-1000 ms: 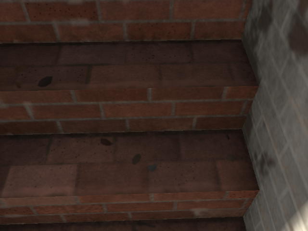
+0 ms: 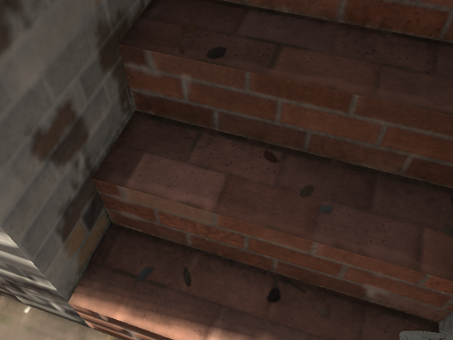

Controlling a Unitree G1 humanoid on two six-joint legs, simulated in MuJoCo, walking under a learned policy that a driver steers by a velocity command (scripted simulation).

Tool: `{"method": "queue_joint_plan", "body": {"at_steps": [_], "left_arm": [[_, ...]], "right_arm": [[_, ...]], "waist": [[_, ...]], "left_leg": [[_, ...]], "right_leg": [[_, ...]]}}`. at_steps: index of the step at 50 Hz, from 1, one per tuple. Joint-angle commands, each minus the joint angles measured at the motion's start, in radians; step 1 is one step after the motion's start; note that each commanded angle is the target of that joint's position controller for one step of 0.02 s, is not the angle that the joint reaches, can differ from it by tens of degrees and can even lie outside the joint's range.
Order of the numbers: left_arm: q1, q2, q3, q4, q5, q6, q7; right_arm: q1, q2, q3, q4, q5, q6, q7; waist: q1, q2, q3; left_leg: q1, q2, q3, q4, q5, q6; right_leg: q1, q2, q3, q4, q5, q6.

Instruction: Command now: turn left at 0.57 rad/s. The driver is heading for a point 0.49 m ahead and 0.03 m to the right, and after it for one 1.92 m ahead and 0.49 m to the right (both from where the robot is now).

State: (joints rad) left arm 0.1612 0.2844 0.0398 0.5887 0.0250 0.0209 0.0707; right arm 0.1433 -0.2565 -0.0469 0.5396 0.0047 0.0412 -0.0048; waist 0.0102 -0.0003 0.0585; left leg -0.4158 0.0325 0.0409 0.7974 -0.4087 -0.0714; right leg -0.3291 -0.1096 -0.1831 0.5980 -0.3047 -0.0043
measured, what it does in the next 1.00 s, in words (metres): steps on the spot: left foot, then right foot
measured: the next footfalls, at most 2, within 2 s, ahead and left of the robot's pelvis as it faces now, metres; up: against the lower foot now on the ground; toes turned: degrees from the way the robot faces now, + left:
left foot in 0.04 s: +0.03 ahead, +0.13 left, +0.00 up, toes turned +4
right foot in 0.50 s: +0.06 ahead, -0.09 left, +0.00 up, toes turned +13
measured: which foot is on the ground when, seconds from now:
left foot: up 0.00-0.02, down 0.04-0.96, up 0.98-1.00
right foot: down 0.00-0.04, up 0.06-0.48, down 0.50-1.00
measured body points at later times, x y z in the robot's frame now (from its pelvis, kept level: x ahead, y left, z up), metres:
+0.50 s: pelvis -0.01 +0.00 +0.01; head +0.02 +0.01 +0.46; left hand +0.03 +0.28 -0.11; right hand +0.15 -0.26 -0.08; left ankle -0.01 +0.12 -0.73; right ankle +0.01 -0.09 -0.73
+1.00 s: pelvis +0.03 -0.06 +0.02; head +0.04 -0.08 +0.47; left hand +0.04 +0.20 -0.11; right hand +0.24 -0.27 -0.10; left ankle -0.05 +0.06 -0.71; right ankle +0.02 -0.09 -0.73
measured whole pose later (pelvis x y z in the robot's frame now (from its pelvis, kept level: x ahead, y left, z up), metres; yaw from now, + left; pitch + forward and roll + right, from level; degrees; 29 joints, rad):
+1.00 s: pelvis +0.03 -0.06 +0.02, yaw +14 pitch +0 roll +1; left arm 0.23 0.23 -0.01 0.93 0.01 -0.03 0.04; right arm 0.14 -0.25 0.00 0.80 -0.01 0.00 -0.02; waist 0.02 0.02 -0.01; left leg -0.20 0.00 -0.05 0.58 -0.36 -0.06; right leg -0.08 0.13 -0.05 0.23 -0.16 -0.13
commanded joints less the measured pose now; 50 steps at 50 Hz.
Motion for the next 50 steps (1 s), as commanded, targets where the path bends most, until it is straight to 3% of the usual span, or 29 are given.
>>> {"method": "queue_joint_plan", "body": {"at_steps": [1,2,3,4,5,7,8,9,12,13,14,18,23,25,26,27,28,30,32,34,36,37,38,39,40,44,48,49,50], "left_arm": [[0.051,0.124,0.045,-0.003,-0.011,-0.008,-0.008],[0.088,0.094,0.044,0.0,0.008,-0.019,-0.012],[-0.026,0.036,0.016,-0.087,0.04,-0.034,-0.019],[-0.144,0.096,0.033,-0.108,0.005,-0.049,-0.021],[-0.155,0.121,0.039,-0.099,-0.023,-0.049,-0.029],[-0.092,0.127,0.041,-0.062,0.002,-0.036,-0.011],[0.015,0.074,0.024,-0.002,0.054,0.005,-0.031],[0.035,0.077,0.027,0.022,0.058,0.03,-0.044],[0.014,0.076,0.023,0.035,0.037,0.054,-0.064],[-0.012,0.069,0.024,0.033,0.029,0.051,-0.067],[-0.018,0.073,0.021,0.04,0.036,0.047,-0.073],[-0.025,0.079,0.018,0.061,0.026,0.032,-0.071],[0.074,0.065,0.016,0.113,0.009,0.011,-0.07],[0.121,0.063,0.014,0.143,0.019,-0.007,-0.057],[0.104,0.101,0.022,0.145,0.02,-0.015,-0.06],[0.124,0.112,0.022,0.147,0.021,-0.019,-0.068],[0.081,0.085,0.01,0.137,0.014,-0.022,-0.073],[0.04,0.026,-0.013,0.132,0.009,-0.027,-0.076],[0.068,0.024,-0.015,0.161,0.006,-0.027,-0.063],[0.098,0.018,-0.031,0.205,0.006,-0.015,-0.046],[0.11,0.031,-0.035,0.237,-0.024,-0.016,-0.037],[0.082,0.044,-0.032,0.231,-0.036,-0.026,-0.034],[0.102,0.077,-0.02,0.228,-0.018,-0.025,-0.041],[0.114,0.062,-0.029,0.245,-0.018,-0.039,-0.045],[0.088,0.068,-0.033,0.259,-0.023,-0.043,-0.043],[0.097,0.061,-0.039,0.305,-0.023,-0.04,-0.039],[0.083,0.051,-0.052,0.332,-0.023,-0.044,-0.034],[0.189,0.292,0.044,0.279,-0.007,-0.081,-0.023],[0.222,0.314,0.054,0.336,-0.003,-0.088,0.007]], "right_arm": [[0.06,-0.105,-0.041,-0.039,0.002,-0.023,-0.003],[0.112,-0.155,-0.059,-0.03,0.0,-0.027,-0.003],[0.135,-0.277,-0.076,-0.053,-0.035,-0.029,-0.018],[0.17,-0.294,-0.077,-0.063,-0.079,-0.065,0.0],[0.109,-0.27,-0.066,-0.052,-0.083,-0.08,0.003],[0.038,-0.185,-0.041,-0.061,-0.019,-0.075,-0.023],[0.067,-0.14,-0.028,-0.024,-0.025,-0.053,-0.021],[0.095,-0.14,-0.026,-0.013,-0.027,-0.049,-0.018],[0.149,-0.182,-0.05,0.022,-0.028,-0.054,-0.029],[0.151,-0.198,-0.059,0.029,-0.035,-0.051,-0.038],[0.155,-0.209,-0.062,0.016,-0.048,-0.046,-0.042],[0.152,-0.178,-0.063,0.028,-0.054,-0.046,-0.059],[0.139,-0.18,-0.067,0.043,-0.035,-0.028,-0.077],[0.136,-0.146,-0.053,0.046,-0.022,-0.041,-0.07],[0.148,-0.128,-0.049,0.046,-0.017,-0.045,-0.064],[0.076,-0.102,-0.043,0.025,-0.013,-0.046,-0.061],[0.032,-0.094,-0.039,0.016,-0.015,-0.044,-0.065],[0.071,-0.102,-0.041,0.046,-0.019,-0.039,-0.075],[0.113,-0.079,-0.031,0.07,-0.025,-0.046,-0.082],[0.093,-0.032,-0.001,0.09,-0.024,-0.063,-0.068],[0.103,-0.042,0.008,0.12,-0.03,-0.07,-0.068],[0.109,-0.081,0.006,0.12,-0.054,-0.071,-0.071],[0.101,-0.148,-0.005,0.142,-0.059,-0.062,-0.07],[0.036,-0.084,0.014,0.141,-0.035,-0.063,-0.048],[-0.013,-0.043,0.028,0.131,-0.025,-0.066,-0.04],[0.001,-0.075,0.028,0.181,-0.02,-0.077,-0.05],[-0.03,-0.051,0.043,0.221,-0.012,-0.071,-0.041],[-0.007,-0.191,-0.012,0.212,-0.015,-0.035,-0.003],[0.093,-0.157,-0.021,0.246,-0.023,0.0,0.014]], "waist": [[-0.005,-0.134,-0.179],[-0.001,0.025,-0.157],[-0.033,0.369,-0.198],[-0.111,0.182,-0.304],[-0.061,0.107,-0.234],[-0.014,0.049,-0.186],[0.013,0.066,-0.135],[0.004,0.097,-0.132],[-0.026,0.111,-0.119],[-0.042,0.129,-0.104],[-0.055,0.157,-0.081],[-0.081,0.207,-0.06],[-0.044,0.198,-0.019],[-0.019,0.12,-0.057],[-0.024,0.026,-0.097],[0.014,-0.098,-0.109],[0.015,-0.154,-0.064],[-0.024,-0.137,-0.032],[-0.05,-0.137,-0.035],[-0.042,-0.109,-0.071],[-0.071,-0.09,-0.129],[-0.085,-0.054,-0.155],[-0.044,0.068,-0.073],[-0.005,0.111,-0.081],[-0.015,0.091,-0.033],[-0.018,0.003,-0.067],[-0.02,-0.017,-0.103],[0.073,0.07,-0.066],[-0.012,0.142,-0.147]], "left_leg": [[0.166,-0.081,0.074,-0.336,0.179,0.078],[0.305,-0.012,-0.079,-0.367,0.4,0.12],[0.435,0.308,-0.593,-0.403,0.746,0.349],[0.358,0.401,-0.702,-0.449,0.76,0.516],[0.352,0.356,-0.559,-0.424,0.719,0.465],[0.297,0.258,-0.451,-0.4,0.592,0.344],[0.243,0.175,-0.337,-0.437,0.635,0.281],[0.206,0.156,-0.322,-0.434,0.658,0.258],[0.225,0.163,-0.377,-0.468,0.435,0.236],[0.239,0.157,-0.403,-0.496,0.293,0.225],[0.242,0.146,-0.407,-0.51,0.204,0.221],[0.234,0.151,-0.441,-0.552,0.107,0.231],[0.147,0.146,-0.458,-0.567,0.065,0.229],[0.085,0.097,-0.412,-0.491,0.127,0.177],[0.031,0.047,-0.349,-0.458,0.063,0.127],[-0.011,-0.039,-0.234,-0.328,0.028,0.088],[0.042,-0.117,-0.126,-0.2,0.038,0.08],[0.11,-0.089,-0.092,-0.042,-0.026,0.082],[0.109,-0.056,-0.075,-0.057,-0.071,0.093],[0.155,-0.038,-0.048,-0.282,-0.002,0.115],[0.35,0.001,-0.084,-0.484,0.275,0.128],[0.468,0.083,-0.168,-0.473,0.315,0.131],[0.365,0.132,-0.248,-0.4,0.329,0.158],[0.251,0.07,-0.177,-0.411,0.225,0.122],[0.198,0.043,-0.14,-0.43,0.231,0.089],[0.219,0.046,-0.12,-0.448,0.269,0.068],[0.222,0.048,-0.098,-0.446,0.266,0.057],[-0.178,-0.056,-0.071,-0.091,-0.065,-0.002],[-0.286,-0.016,-0.217,0.24,-0.091,-0.028]], "right_leg": [[0.136,-0.165,0.113,-0.036,0.246,-0.1],[-0.032,-0.095,0.032,0.148,0.013,-0.025],[-0.415,0.064,0.006,0.525,-0.41,0.086],[-0.404,0.099,0.261,0.768,-0.449,0.102],[-0.46,0.073,0.293,0.784,-0.349,0.091],[-0.463,0.062,0.289,0.73,-0.161,0.101],[-0.334,0.071,0.241,0.618,-0.033,0.068],[-0.273,0.105,0.213,0.604,-0.008,0.058],[-0.243,0.132,0.215,0.467,-0.003,0.038],[-0.246,0.134,0.218,0.408,0.008,0.033],[-0.238,0.14,0.205,0.35,0.008,0.032],[-0.112,0.156,0.176,0.179,-0.087,0.014],[0.125,0.141,0.165,-0.188,-0.062,-0.069],[0.294,0.113,0.155,-0.349,0.067,-0.092],[0.353,0.067,0.203,-0.319,0.022,-0.103],[0.32,-0.024,0.354,-0.372,-0.103,-0.132],[0.174,-0.076,0.399,-0.446,-0.117,-0.154],[0.071,-0.064,0.355,-0.438,0.01,-0.188],[0.132,-0.045,0.304,-0.369,0.33,-0.2],[0.243,-0.023,0.28,-0.319,0.515,-0.18],[0.215,0.011,0.275,-0.293,0.494,-0.104],[0.127,0.027,0.28,-0.284,0.425,-0.056],[0.096,0.044,0.274,-0.32,0.33,-0.009],[0.236,0.025,0.304,-0.388,0.286,-0.005],[0.258,0.016,0.316,-0.411,0.285,-0.004],[0.339,0.017,0.301,-0.394,0.482,-0.006],[0.389,-0.007,0.308,-0.394,0.638,0.0],[0.632,-0.286,0.702,-0.358,0.87,0.047],[0.669,-0.377,0.706,-0.254,0.847,0.029]]}}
